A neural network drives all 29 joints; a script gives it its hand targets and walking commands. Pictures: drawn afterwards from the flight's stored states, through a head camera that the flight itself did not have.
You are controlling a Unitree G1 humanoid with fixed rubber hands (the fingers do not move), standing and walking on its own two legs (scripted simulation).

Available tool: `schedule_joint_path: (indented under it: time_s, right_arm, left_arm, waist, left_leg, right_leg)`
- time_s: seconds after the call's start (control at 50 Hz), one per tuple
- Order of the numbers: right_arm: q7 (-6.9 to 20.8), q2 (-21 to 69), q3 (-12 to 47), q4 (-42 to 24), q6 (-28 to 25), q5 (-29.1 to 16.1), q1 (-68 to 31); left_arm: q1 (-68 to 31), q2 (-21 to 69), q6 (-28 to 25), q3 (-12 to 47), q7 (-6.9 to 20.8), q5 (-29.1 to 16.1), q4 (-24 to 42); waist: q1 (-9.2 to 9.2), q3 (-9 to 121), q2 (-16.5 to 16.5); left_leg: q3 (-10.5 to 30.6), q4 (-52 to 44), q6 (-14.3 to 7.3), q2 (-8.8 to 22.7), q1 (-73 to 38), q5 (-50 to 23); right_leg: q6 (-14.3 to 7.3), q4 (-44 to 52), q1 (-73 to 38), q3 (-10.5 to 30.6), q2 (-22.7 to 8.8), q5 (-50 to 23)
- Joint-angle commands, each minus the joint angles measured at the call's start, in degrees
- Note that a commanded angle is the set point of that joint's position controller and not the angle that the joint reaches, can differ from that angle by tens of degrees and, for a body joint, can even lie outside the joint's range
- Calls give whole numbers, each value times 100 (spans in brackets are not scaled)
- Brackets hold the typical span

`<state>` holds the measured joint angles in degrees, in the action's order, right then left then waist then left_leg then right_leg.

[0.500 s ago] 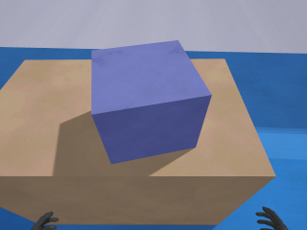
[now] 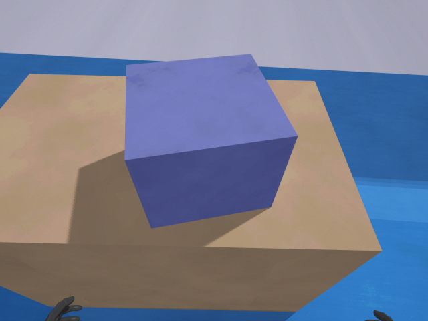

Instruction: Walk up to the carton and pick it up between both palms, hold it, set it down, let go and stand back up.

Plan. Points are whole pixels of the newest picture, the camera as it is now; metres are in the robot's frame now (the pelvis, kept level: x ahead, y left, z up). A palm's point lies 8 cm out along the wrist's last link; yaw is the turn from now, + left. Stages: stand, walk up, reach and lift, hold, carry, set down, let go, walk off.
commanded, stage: walk up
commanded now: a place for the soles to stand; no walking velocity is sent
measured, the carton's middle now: (202, 139) +0.47 +0.05 +0.05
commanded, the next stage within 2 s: none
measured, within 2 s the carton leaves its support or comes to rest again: neither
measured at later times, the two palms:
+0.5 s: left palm out of the picture +0.09 +0.31 -0.10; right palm out of the picture +0.14 -0.32 -0.10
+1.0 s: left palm out of the picture +0.06 +0.42 -0.12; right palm out of the picture +0.10 -0.24 -0.11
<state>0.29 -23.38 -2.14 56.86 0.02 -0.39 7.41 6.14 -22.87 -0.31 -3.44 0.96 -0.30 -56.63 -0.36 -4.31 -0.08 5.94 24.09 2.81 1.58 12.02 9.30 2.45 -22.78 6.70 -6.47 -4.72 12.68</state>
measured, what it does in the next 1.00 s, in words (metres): shifts its weight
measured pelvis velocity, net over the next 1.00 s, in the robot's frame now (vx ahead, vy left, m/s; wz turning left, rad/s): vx -0.02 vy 0.08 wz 0.04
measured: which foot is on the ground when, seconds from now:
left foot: down 0.00-1.00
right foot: down 0.00-0.94, up 0.96-1.00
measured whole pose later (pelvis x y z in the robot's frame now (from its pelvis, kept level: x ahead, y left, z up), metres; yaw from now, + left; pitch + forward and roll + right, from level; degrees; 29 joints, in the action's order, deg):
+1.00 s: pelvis -0.02 +0.08 -0.02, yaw +2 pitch -3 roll -1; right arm 2.7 -23.3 -5.3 50.2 4.0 1.9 6.0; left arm 8.5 -26.5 2.0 -3.5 -3.8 0.4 -50.2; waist -0.5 -10.3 0.7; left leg -0.9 38.2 -1.9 0.3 18.8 15.7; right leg -0.6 -49.9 19.3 0.9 -6.6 30.7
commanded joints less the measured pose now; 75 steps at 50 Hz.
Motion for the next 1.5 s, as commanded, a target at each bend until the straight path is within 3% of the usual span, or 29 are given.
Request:
schedule_joint_path:
  time_s: [0.0, 0.2, 0.26, 0.3, 0.38, 0.54, 0.64, 0.66, 0.68, 0.72, 0.76, 0.82, 0.86, 0.88, 0.9, 0.92, 0.94, 0.96, 1.0, 1.02, 1.04, 1.12, 1.16, 1.2, 1.24, 1.3, 1.34, 1.38, 1.48]
  right_arm:
    - [-39, -1135, -243, -369, -83, -3, -306]
    - [-109, -1107, -207, -242, -102, -47, -160]
    - [-142, -1028, -214, -233, -79, 8, -362]
    - [-124, -1080, -219, -284, -59, -7, -413]
    - [-129, -1094, -239, -235, -70, -28, -438]
    - [-120, -882, -182, -192, -12, 14, -393]
    - [-115, -964, -234, -225, -47, 13, -406]
    - [-28, -1369, -349, -312, 154, 96, -743]
    - [12, -1174, -368, -383, 201, 55, -705]
    - [57, -857, -409, -474, 332, 158, -526]
    - [138, -831, -436, -685, 374, 283, -477]
    - [250, -844, -511, -893, 393, 328, -317]
    - [285, -859, -495, -853, 375, 305, 72]
    - [279, -973, -599, -761, 362, 259, 345]
    - [275, -1287, -645, -807, 323, 233, 351]
    - [204, -1795, -774, -1053, 297, 263, -35]
    - [154, -1840, -677, -1033, 317, 172, 30]
    - [135, -1697, -701, -1232, 315, 232, -240]
    - [50, -1394, -655, -1375, 377, 131, -478]
    - [5, -1251, -574, -1385, 388, 114, -684]
    - [-39, -1180, -477, -1459, 299, 89, -502]
    - [-133, -1000, -371, -1464, 94, 171, -37]
    - [-177, -1065, -382, -1478, 21, 127, -28]
    - [-190, -1138, -374, -1475, -12, 98, -81]
    - [-160, -1227, -383, -1526, -9, 130, -279]
    - [-110, -1149, -328, -1476, -1, 87, -442]
    - [-76, -1069, -275, -1480, -27, 38, -480]
    - [31, -933, -219, -1323, -40, -88, -587]
    - [76, -1007, -248, -979, -117, -46, -396]
  left_arm:
    - [-18, -1079, -98, -197, -40, 9, 291]
    - [-218, -1157, -87, -194, -58, 57, 214]
    - [-95, -1029, -66, -164, -70, -28, 158]
    - [-183, -1074, -64, -219, -71, -6, 152]
    - [-44, -1158, -82, -215, -72, 4, 151]
    - [-169, -1103, -44, -224, -93, 33, 130]
    - [-171, -1123, -31, -238, -108, -28, 168]
    - [202, -1571, -64, -264, -268, -27, 240]
    - [330, -1809, -77, -358, -352, -31, 254]
    - [478, -1816, -108, -394, -420, 76, 273]
    - [234, -1698, -116, -374, -489, 99, 630]
    - [317, -1631, -89, -318, -520, 192, 748]
    - [46, -1591, 30, -293, -499, 152, 996]
    - [-11, -1480, 66, -225, -485, 132, 1015]
    - [264, -1312, 135, -136, -432, 79, 990]
    - [345, -875, 166, -32, -375, 45, 1159]
    - [356, -936, 208, -90, -543, 8, 1138]
    - [359, -1136, 221, -129, -621, 50, 1057]
    - [670, -1413, 204, -193, -529, 37, 985]
    - [1005, -1294, 147, -140, -454, 48, 798]
    - [1125, -1406, 151, -228, -411, 116, 810]
    - [752, -1030, 149, -132, -336, 91, 903]
    - [1018, -1109, 127, -209, -302, 47, 958]
    - [1057, -1175, 144, -248, -266, 76, 783]
    - [1202, -1118, 157, -230, -221, 1, 763]
    - [1370, -1047, 70, -154, -234, -10, 555]
    - [1027, -1154, 24, -172, -237, -24, 662]
    - [833, -1281, -107, -120, -212, 26, 731]
    - [605, -1204, -184, -33, -155, -84, 478]
  waist:
    - [-47, 658, -286]
    - [38, 820, 172]
    - [-53, 744, -353]
    - [-147, 530, 86]
    - [-80, 680, -110]
    - [-10, 474, 382]
    - [-3, 363, -122]
    - [-224, -170, -178]
    - [-204, 169, 301]
    - [-276, 281, 1021]
    - [-219, 382, 502]
    - [-185, 553, 828]
    - [32, 578, 977]
    - [187, 676, 530]
    - [299, 679, -454]
    - [242, 651, -1826]
    - [388, 860, -1718]
    - [308, 460, -1556]
    - [77, 153, -812]
    - [-144, 133, -809]
    - [-102, 567, -507]
    - [259, 521, -307]
    - [290, 778, -339]
    - [207, 647, -145]
    - [74, 607, -756]
    - [-19, 380, -463]
    - [46, 267, -118]
    - [55, 219, 44]
    - [49, 207, -29]
  left_leg:
    - [344, -477, -429, 399, 95, -335]
    - [320, -275, -433, 454, -162, -1372]
    - [183, -330, -431, 408, -130, -1496]
    - [338, -390, -403, 399, 104, -1269]
    - [178, -304, -380, 408, -131, -1339]
    - [62, -199, -347, 240, 20, -1116]
    - [365, -360, -379, 271, 108, -831]
    - [73, 348, -347, 53, 873, -1463]
    - [-289, 1271, -222, 7, 566, -893]
    - [-214, 2457, -257, 16, 1297, 2034]
    - [36, 2853, -277, 212, 1406, 2156]
    - [-152, 2136, -347, 266, 1145, 1752]
    - [-575, 817, -280, 142, 364, 881]
    - [-668, 364, -362, 16, -459, 91]
    - [17, -311, -539, 405, -732, -529]
    - [1641, -707, -962, 1423, -648, -1643]
    - [1650, -840, -1669, 1655, 24, -514]
    - [1958, -992, -1943, 1851, 679, 208]
    - [922, -897, -1360, 1153, 637, 1218]
    - [340, -648, -1269, 884, 258, 257]
    - [459, -492, -1019, 897, -324, 101]
    - [1330, -777, -1418, 1623, -717, 160]
    - [1220, -702, -1352, 1750, -1028, -48]
    - [1083, -828, -1110, 1734, -651, 306]
    - [922, -877, -851, 1639, -568, 755]
    - [447, -931, -575, 1355, -58, 1189]
    - [128, -880, -331, 1114, 281, 1695]
    - [-102, -918, -191, 741, 97, 1645]
    - [-79, -791, -358, 725, -411, 1201]
  right_leg:
    - [-390, 374, -350, 451, -408, 194]
    - [-393, 317, -505, 390, -469, -628]
    - [-389, 279, -538, 371, -437, -622]
    - [-444, 265, -498, 373, -371, -480]
    - [-427, 286, -425, 325, -492, -487]
    - [-463, 459, -466, 256, -566, -238]
    - [-395, 432, -345, 319, -468, -5]
    - [-629, 277, -139, 753, -850, -1210]
    - [-980, 295, -114, 821, -1274, -2208]
    - [-1787, 237, -421, 1234, -2182, -3384]
    - [-2031, 124, -59, 1141, -2358, -2944]
    - [-1667, -451, -176, 713, -1754, -3311]
    - [-1227, -853, 283, 503, -1410, -2244]
    - [-916, -1362, 947, 442, -1238, -1333]
    - [-624, -2170, 1287, 127, -689, -457]
    - [-292, -3031, 2042, 164, 455, 2167]
    - [-449, -3717, 1573, 860, 487, 2760]
    - [-483, -4318, 1594, 1086, 502, 2659]
    - [-532, -4184, 1680, 1408, 345, 1928]
    - [-510, -4281, 1778, 1366, 401, 1579]
    - [-473, -4067, 1877, 1437, 409, 1402]
    - [-248, -3003, 2110, 1472, 348, 1663]
    - [-139, -2418, 1871, 1499, 258, 1765]
    - [-201, -1981, 1305, 1361, 324, 1631]
    - [-280, -1370, 977, 1348, 231, 1484]
    - [-340, -434, 389, 1143, 344, 253]
    - [-363, -110, 185, 1384, 139, -210]
    - [-533, 501, 625, 2115, -280, 873]
    - [-440, 667, 1016, 1857, -178, 814]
